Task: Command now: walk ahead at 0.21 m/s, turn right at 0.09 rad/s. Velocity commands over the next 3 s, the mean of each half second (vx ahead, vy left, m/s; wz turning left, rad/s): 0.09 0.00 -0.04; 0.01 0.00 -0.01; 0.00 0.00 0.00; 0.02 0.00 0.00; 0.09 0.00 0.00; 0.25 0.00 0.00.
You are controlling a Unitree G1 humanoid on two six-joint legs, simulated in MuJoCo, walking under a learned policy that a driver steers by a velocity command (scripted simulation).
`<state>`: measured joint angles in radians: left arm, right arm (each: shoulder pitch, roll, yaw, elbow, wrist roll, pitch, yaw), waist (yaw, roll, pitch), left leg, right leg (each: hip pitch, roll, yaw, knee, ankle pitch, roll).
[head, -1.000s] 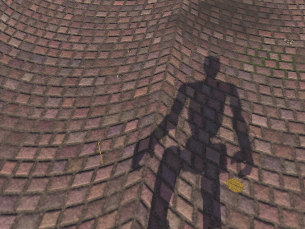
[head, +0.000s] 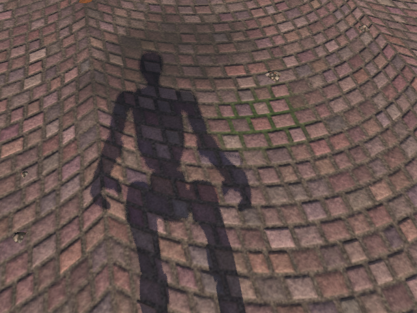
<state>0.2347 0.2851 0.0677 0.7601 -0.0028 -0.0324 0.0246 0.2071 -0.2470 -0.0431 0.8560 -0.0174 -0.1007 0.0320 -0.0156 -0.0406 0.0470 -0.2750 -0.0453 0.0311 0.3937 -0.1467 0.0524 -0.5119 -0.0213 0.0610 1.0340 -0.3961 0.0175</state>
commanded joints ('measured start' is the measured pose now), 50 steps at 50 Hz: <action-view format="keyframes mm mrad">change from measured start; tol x4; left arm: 1 73 21 3 -44 5 5 8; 10 -51 62 14 -50 17 15 5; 12 -58 152 31 -57 22 18 16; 15 -111 53 14 -54 9 34 -2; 50 -146 54 2 242 4 39 12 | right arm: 1 -65 -144 -26 -41 2 -5 -13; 9 -47 -150 -18 21 24 44 -24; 13 112 -75 9 63 -3 36 -21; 16 6 -117 5 56 8 68 -30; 34 -1 -119 2 145 11 109 -59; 50 71 -85 17 199 8 91 -67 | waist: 1 51 150 -155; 9 24 127 -116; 13 -47 -84 -197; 16 1 -23 -103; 24 -8 13 -128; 50 6 36 -14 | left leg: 1 77 244 -126 -96 775 173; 4 90 234 -95 -105 690 155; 9 89 233 -133 -59 383 123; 11 36 164 -117 10 196 41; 12 -33 95 -75 28 4 0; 13 -15 80 -50 7 -102 -27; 16 -31 72 -40 20 -56 -35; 23 70 92 -51 54 92 -41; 50 4 85 -41 -24 -140 -42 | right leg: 1 92 -42 -1 -193 115 22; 4 162 -28 -19 -331 257 24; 9 249 -13 -31 -553 320 -14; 10 309 -21 -17 -641 427 -33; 11 405 -91 53 -632 659 -58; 12 503 -158 108 -561 803 -118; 14 450 -109 82 -541 582 -121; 15 427 -80 63 -543 535 -97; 23 399 -64 46 -510 684 -92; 50 358 -13 6 -597 309 -60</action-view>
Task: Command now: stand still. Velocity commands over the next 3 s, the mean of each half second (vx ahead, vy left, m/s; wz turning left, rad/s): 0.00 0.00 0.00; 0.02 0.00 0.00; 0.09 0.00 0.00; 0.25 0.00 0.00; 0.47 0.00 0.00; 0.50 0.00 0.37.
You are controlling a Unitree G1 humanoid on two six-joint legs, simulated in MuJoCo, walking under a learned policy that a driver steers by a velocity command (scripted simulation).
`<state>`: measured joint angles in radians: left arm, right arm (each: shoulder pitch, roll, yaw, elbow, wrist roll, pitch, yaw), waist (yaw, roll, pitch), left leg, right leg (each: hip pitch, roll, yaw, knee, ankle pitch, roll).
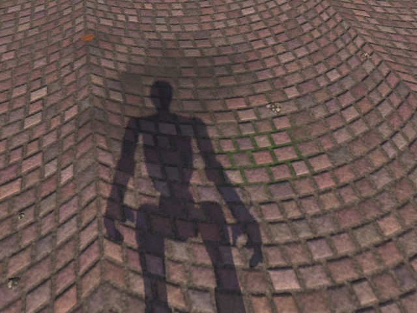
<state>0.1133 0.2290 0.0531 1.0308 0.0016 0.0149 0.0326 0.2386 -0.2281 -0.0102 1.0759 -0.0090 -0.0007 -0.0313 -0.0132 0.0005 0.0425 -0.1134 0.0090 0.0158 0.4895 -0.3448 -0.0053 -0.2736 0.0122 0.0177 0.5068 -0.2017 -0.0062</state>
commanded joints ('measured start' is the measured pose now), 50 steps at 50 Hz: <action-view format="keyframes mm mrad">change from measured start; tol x2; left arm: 1 -23 109 16 -22 0 -8 4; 17 12 91 1 51 -2 -7 7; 47 82 61 -9 95 -9 -1 15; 50 22 53 -7 58 -14 -30 5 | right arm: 1 45 -101 -15 -19 0 -10 -4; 21 152 -57 -6 -3 3 -22 -7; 46 237 -22 -8 7 6 -25 -9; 50 264 -123 -45 -14 29 -27 -19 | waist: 1 4 -4 -7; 45 15 7 9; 46 14 13 -13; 47 12 28 7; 50 -24 139 112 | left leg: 1 -159 30 -26 -121 55 16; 45 -161 24 -23 -133 127 27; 46 -153 19 -20 -146 27 31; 48 -182 38 -71 -178 -273 78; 49 -186 86 -142 -218 -407 116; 50 -164 176 -266 -281 -494 165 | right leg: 1 118 -46 49 -71 108 -36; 11 107 -42 45 -77 93 -34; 45 109 -40 38 -68 154 -29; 46 118 -26 22 -65 53 -28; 48 33 30 -36 8 -255 -30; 49 -51 41 -52 61 -333 -33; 50 -129 42 -77 151 -290 -33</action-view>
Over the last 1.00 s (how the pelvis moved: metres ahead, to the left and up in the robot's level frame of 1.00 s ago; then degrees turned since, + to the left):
0.09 -0.03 -0.01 0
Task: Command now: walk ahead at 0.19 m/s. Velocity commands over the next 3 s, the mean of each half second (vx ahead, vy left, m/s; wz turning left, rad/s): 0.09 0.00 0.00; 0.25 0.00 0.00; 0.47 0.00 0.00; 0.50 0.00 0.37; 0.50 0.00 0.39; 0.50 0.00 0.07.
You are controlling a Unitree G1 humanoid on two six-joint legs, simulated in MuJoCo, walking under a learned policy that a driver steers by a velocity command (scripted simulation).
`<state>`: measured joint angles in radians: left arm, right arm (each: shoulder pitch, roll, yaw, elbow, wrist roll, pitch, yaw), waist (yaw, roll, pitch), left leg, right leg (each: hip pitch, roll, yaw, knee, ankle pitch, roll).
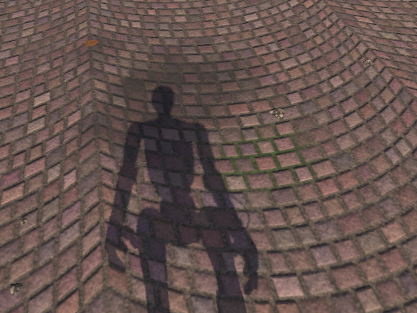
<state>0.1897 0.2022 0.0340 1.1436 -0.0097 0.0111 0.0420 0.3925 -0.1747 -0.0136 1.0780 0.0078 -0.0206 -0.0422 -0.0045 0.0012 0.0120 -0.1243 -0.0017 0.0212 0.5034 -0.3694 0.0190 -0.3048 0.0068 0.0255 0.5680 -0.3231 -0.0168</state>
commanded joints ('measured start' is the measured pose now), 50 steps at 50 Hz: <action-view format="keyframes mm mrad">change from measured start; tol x32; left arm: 1 -76 71 10 -72 -7 -44 -15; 50 1 127 31 -177 -30 -132 -33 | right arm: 1 101 -212 -56 -24 18 -16 -9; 50 -35 -136 -58 -59 -3 -110 66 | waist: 1 -35 180 179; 9 61 -223 -94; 43 -81 -76 50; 46 -159 374 -71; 50 -23 68 81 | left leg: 1 -137 290 -388 -352 -488 194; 7 -164 108 -92 -16 351 38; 12 -293 47 -105 539 -266 -85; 21 46 87 -61 -91 409 -29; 38 -592 89 -60 442 -214 82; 44 168 -42 113 77 170 46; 47 273 417 -785 -346 -218 286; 50 106 302 -415 -344 12 182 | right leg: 1 -176 14 -81 192 -97 -30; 13 197 -296 228 -190 768 -217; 22 56 -24 -21 -232 173 -46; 28 167 -32 -35 -139 427 -37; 34 142 -201 247 -289 -467 -187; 41 177 -300 254 -352 -110 -179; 47 -510 4 57 713 -225 -26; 50 -499 -124 47 635 58 -76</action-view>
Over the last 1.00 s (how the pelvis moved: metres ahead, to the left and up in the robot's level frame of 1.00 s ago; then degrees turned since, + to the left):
0.01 0.01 0.00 0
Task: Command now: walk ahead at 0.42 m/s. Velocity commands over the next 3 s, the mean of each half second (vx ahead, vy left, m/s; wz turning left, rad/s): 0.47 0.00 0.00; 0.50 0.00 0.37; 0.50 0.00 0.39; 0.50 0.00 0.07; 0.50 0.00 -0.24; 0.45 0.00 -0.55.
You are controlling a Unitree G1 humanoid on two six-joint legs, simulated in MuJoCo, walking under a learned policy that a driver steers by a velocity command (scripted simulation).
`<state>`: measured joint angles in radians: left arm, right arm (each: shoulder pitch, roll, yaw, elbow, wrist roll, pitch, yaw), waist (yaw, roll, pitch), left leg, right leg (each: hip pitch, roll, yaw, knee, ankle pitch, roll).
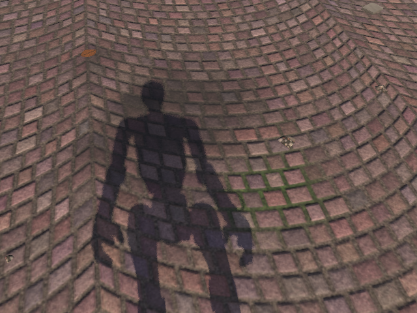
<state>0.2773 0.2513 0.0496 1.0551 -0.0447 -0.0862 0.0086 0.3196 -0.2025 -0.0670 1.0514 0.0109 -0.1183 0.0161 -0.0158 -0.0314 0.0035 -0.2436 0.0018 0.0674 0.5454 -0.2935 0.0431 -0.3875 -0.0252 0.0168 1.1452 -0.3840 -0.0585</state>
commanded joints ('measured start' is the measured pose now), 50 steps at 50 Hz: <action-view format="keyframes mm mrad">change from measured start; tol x32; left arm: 1 -72 83 23 -81 13 -28 -1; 16 -483 32 2 -238 14 -21 -54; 22 158 270 92 -93 48 -14 -35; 50 92 24 -5 -185 54 -19 3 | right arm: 1 37 -89 3 -33 -11 -7 8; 22 253 -2 29 -54 -6 25 -16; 44 -364 -71 2 -313 14 46 35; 50 73 -375 -106 -270 13 54 17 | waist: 1 4 108 84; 16 -49 105 151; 23 157 -142 -417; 44 85 -3 100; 50 -39 324 -350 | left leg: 1 194 265 -375 -400 27 136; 15 314 239 -101 -436 401 124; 20 360 214 -42 11 1055 63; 22 -303 -32 -66 720 49 -33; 24 -511 13 -201 911 -194 10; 44 -498 91 -26 82 242 34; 48 25 -63 53 11 172 135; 50 633 347 -854 -180 28 411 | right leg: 1 -357 -108 47 1 161 -30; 17 -264 -13 -70 -643 392 -35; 20 163 78 -128 -645 344 -99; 22 867 -352 579 -695 85 -336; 29 159 -222 152 -1012 269 -179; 39 280 -197 -127 -1055 415 -112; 48 402 -218 -252 -410 1049 -9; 50 -284 73 -97 265 -168 87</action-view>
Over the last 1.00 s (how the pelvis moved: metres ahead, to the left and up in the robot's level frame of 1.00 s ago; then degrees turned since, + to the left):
0.18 0.05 0.00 1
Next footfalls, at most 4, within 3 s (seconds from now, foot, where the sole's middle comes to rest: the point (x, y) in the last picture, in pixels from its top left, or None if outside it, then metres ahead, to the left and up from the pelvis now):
0.42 right None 0.41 -0.12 -0.77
0.96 left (159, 261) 0.70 0.15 -0.77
1.48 right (186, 182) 1.04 0.07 -0.77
2.02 left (106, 149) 1.21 0.41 -0.77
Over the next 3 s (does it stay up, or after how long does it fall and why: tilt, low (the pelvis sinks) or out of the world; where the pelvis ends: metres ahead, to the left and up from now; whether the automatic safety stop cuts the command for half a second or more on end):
stays up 1.61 0.38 0.00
